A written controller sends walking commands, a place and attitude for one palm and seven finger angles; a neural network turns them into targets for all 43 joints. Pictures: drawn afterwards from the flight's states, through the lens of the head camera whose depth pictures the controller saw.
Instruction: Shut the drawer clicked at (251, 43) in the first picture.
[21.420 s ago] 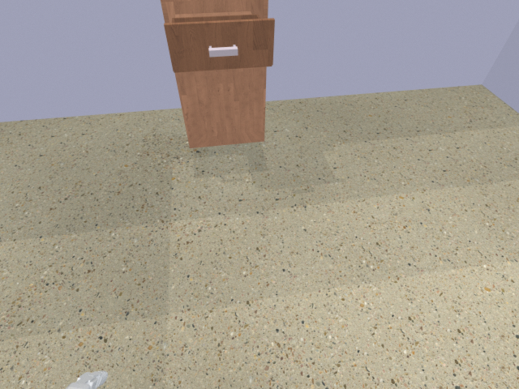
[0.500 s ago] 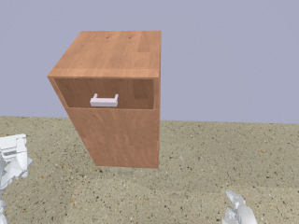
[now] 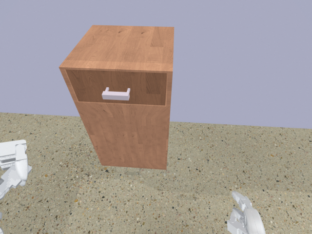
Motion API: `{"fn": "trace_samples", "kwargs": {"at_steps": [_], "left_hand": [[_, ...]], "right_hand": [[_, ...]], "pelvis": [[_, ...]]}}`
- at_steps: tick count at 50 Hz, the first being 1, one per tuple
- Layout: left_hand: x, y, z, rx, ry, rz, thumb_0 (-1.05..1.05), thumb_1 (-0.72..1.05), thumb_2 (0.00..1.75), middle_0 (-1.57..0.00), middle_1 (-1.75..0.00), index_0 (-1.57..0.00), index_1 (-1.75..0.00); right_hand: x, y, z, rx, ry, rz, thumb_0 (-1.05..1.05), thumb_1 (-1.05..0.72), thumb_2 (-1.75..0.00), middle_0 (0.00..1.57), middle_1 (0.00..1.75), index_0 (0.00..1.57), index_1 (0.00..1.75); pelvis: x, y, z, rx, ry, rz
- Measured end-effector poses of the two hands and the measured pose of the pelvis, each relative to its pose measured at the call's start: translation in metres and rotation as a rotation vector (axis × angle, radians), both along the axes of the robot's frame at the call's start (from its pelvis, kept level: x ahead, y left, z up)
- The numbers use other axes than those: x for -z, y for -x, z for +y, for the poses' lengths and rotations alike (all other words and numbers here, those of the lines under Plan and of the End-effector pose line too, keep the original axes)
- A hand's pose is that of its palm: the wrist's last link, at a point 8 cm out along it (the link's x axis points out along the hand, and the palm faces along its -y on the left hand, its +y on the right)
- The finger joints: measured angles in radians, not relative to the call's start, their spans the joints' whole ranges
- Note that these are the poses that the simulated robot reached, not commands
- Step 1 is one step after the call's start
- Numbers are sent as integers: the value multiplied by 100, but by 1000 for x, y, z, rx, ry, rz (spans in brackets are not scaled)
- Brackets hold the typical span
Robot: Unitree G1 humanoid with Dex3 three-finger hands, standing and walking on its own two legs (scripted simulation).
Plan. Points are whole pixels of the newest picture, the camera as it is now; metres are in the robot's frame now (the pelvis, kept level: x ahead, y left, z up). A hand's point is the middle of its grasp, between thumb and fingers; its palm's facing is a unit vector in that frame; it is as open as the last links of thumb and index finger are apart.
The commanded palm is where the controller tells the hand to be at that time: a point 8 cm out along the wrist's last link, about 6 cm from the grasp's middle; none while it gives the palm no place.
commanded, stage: step back with the hand held close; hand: left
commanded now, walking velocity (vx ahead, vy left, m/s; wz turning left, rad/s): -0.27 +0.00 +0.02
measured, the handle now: (117, 92) +0.66 +0.23 -0.04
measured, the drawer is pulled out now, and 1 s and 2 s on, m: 0.00 0.00 0.00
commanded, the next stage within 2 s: stop stepping back and stand still in 0.86 s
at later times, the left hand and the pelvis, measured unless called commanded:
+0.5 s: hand (27, 200) +0.13 +0.22 +0.17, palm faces +0.33 -0.80 -0.50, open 3.2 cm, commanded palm +0.06 +0.27 +0.19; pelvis -0.06 -0.01 -0.01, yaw +1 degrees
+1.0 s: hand out of the picture +0.01 +0.21 +0.18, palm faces +0.37 -0.85 -0.38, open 3.2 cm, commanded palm -0.05 +0.25 +0.19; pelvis -0.19 -0.02 -0.01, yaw -2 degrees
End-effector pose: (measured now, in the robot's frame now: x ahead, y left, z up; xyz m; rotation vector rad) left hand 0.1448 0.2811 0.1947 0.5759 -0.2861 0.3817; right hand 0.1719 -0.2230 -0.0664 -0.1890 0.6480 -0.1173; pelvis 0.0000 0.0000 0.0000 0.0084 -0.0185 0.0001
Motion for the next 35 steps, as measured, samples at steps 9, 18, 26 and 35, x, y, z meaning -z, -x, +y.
{"fn": "trace_samples", "kwargs": {"at_steps": [9, 18, 26, 35], "left_hand": [[5, 13, -13, 92, 26, -28, 1, 88, 90, -141, -159, -141, -160], [-13, 28, -7, 74, -111, -63, 1, 88, 90, -141, -159, -141, -160], [1, 52, -24, 137, -46, -13, 1, 88, 90, -140, -159, -141, -160], [-10, 106, 0, 94, -87, -100, 1, 88, 90, -141, -159, -141, -160]], "right_hand": [[1, 43, -20, 13, 83, 84, 2, -90, -90, 20, 30, 20, 30], [6, 64, -31, 63, 79, 90, 2, -90, -90, 20, 30, 20, 30], [5, 75, -32, 48, 63, 68, 2, -91, -90, 20, 30, 20, 30], [0, 113, -19, 28, 116, 68, 2, -91, -90, 20, 30, 20, 30]], "pelvis": [[2, 25, -3, -14, 21, 25], [5, 37, -9, -16, 22, 33], [6, 68, -12, -22, 23, 34], [8, 105, -1, -74, 76, 20]]}}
